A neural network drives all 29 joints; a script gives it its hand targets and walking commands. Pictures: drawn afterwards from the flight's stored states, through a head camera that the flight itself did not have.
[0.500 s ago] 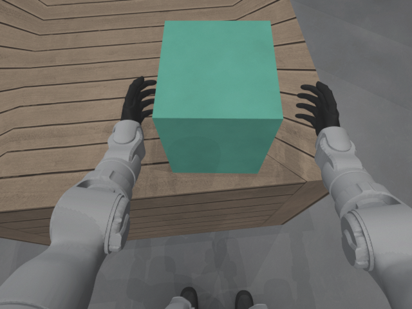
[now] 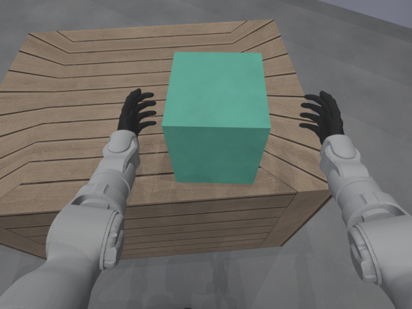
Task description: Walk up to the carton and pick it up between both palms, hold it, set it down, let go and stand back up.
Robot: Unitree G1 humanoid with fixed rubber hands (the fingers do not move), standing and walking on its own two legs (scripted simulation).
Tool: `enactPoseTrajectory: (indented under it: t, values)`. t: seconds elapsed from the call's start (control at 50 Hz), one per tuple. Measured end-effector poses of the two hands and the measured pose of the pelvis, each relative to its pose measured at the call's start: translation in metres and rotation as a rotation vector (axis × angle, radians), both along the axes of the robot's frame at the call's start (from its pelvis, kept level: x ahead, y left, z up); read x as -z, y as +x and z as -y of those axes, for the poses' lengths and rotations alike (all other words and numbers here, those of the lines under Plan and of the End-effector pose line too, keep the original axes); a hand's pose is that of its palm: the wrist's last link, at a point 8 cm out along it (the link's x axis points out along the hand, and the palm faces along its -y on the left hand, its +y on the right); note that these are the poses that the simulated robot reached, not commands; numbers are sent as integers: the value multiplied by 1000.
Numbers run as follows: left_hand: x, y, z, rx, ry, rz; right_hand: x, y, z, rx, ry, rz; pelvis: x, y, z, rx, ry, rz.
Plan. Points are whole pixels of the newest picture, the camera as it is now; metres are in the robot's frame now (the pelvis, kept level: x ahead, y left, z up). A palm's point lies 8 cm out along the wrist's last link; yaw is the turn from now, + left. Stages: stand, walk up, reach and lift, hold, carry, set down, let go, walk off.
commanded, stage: set down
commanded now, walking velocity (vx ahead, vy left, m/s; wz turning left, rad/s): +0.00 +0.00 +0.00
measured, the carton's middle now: (216, 121) +0.54 +0.02 -0.01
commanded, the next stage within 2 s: let go in 1.70 s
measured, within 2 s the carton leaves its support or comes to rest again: neither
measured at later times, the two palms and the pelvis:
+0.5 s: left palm (121, 247) +0.25 +0.21 -0.06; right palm (319, 244) +0.27 -0.18 -0.05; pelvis -0.02 +0.00 +0.00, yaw +2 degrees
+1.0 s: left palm (110, 253) +0.24 +0.22 -0.04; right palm (329, 253) +0.25 -0.19 -0.04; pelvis +0.00 -0.01 +0.01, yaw +2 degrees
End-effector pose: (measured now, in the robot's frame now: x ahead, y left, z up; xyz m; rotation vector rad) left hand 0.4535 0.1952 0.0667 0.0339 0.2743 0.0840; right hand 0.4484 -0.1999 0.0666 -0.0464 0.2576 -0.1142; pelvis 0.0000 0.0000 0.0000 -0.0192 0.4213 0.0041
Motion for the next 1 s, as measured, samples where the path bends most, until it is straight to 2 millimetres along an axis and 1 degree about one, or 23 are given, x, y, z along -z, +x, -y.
enactPoseTrajectory:
  t: [0.04, 0.06, 0.12, 0.16, 0.2, 0.22, 0.24, 0.28, 0.34, 0.38, 0.42, 0.44, 0.48, 0.5, 0.54, 0.62, 0.68, 0.74, 0.78, 0.82, 1.0]
  values:
    - [4, -5, -6, -36, 4, -59, 2, -2, 0, 16, 23, -64, 0, -4, 0, -2, 3, 10]
    - [2, -5, -8, -51, 7, -55, -1, -2, -1, 17, 34, -63, 1, -5, 1, -3, 3, 5]
    - [-11, -2, -7, -51, 13, 23, -14, 2, -7, -10, 36, 0, 4, -7, 1, -8, -1, -16]
    - [-16, -1, -4, -25, 13, 54, -18, 1, -12, -24, 25, 26, 4, -7, 1, -9, -3, -7]
    - [-14, -5, -1, -1, 6, 47, -14, -4, -15, -23, 15, 16, 2, -7, 1, -11, -6, 18]
    - [-10, -11, 1, 21, 9, 47, -10, -11, -17, -25, 0, 22, -1, -7, 1, -14, -9, 52]
    - [-2, -21, 5, 50, 20, 50, -2, -21, -18, -16, -8, 40, -4, -6, 1, -24, -4, 74]
    - [24, -49, 11, 80, 32, 11, 22, -50, -21, 14, -9, 30, -12, -2, 1, -48, 8, 98]
    - [74, -104, 13, 45, -10, -96, 72, -103, -29, 8, 24, -70, -16, -3, 2, -46, 7, 161]
    - [98, -140, 6, -25, -25, -133, 96, -136, -32, 1, 53, -113, -15, -5, 2, -30, 3, 163]
    - [114, -170, -3, -86, -19, -140, 111, -161, -30, 4, 66, -128, -11, -9, 2, -24, 0, 146]
    - [120, -182, -6, -106, -15, -139, 116, -170, -27, 8, 66, -131, -9, -11, 2, -23, 1, 137]
    - [127, -197, -12, -129, -13, -130, 121, -181, -20, 19, 59, -129, -3, -15, 3, -24, 5, 125]
    - [129, -199, -15, -135, -16, -119, 121, -183, -16, 24, 53, -124, 0, -16, 3, -24, 8, 118]
    - [128, -198, -18, -136, -23, -82, 119, -182, -10, 28, 43, -103, 5, -19, 3, -25, 14, 107]
    - [112, -177, -17, -92, -27, 1, 103, -169, -6, 11, 32, -49, 12, -22, 4, -23, 19, 114]
    - [98, -163, -16, -52, -15, 10, 91, -160, -9, -12, 25, -48, 10, -23, 4, -21, 19, 153]
    - [86, -160, -17, -38, -6, -13, 85, -159, -11, -19, 21, -73, 3, -20, 3, -26, 18, 209]
    - [82, -163, -19, -36, -1, -36, 84, -162, -12, -20, 16, -96, -1, -18, 3, -31, 18, 251]
    - [82, -170, -20, -37, 4, -69, 86, -168, -12, -21, 11, -123, -5, -14, 4, -35, 20, 291]
    - [111, -215, -27, -69, 17, -235, 107, -203, -7, -21, 2, -237, -12, 3, 7, -27, 28, 395]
